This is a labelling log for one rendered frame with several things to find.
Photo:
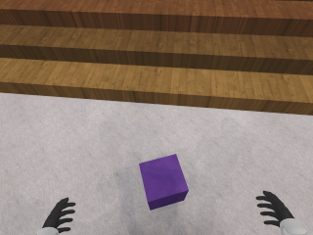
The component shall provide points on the robot right forearm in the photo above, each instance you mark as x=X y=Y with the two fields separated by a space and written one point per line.
x=292 y=226

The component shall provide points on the left robot hand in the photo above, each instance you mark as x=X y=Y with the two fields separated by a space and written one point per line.
x=53 y=220

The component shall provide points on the carton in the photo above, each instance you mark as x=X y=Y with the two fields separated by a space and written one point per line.
x=164 y=182

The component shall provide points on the right robot hand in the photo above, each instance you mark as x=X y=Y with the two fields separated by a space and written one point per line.
x=280 y=211

